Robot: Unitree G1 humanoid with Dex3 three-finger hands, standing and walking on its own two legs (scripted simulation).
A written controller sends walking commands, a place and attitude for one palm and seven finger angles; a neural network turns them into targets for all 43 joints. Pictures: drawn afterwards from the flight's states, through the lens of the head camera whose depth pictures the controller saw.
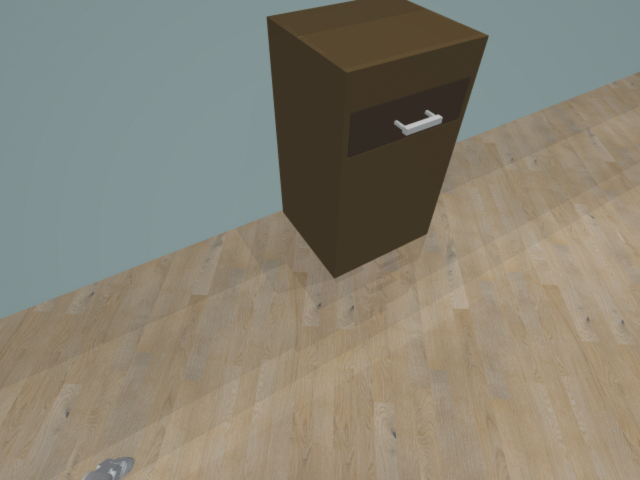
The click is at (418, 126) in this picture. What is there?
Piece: drawer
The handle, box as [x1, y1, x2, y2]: [394, 110, 442, 135]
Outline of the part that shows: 442,117 438,114 435,115 426,110 425,113 429,116 428,118 407,125 403,125 397,120 394,121 394,123 406,135 440,123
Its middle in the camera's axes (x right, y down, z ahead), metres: +0.29 -0.34 +1.14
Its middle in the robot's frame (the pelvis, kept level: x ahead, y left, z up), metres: +1.09 -0.23 -0.12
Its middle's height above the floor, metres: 0.65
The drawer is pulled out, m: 0.00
